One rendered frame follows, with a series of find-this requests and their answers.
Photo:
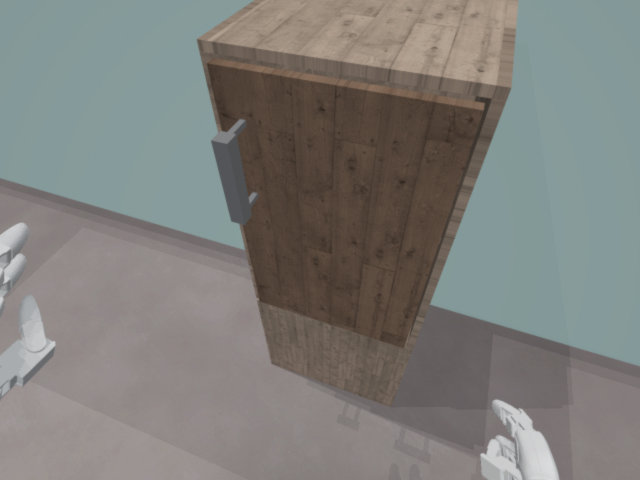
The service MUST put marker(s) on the handle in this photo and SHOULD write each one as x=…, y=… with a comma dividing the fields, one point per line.
x=228, y=159

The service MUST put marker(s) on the right robot hand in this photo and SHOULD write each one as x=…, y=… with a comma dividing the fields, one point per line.
x=529, y=457

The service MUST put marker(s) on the cupboard door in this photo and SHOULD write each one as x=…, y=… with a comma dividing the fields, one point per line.
x=355, y=184

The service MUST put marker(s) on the left robot hand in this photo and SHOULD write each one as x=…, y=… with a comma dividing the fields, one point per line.
x=24, y=358

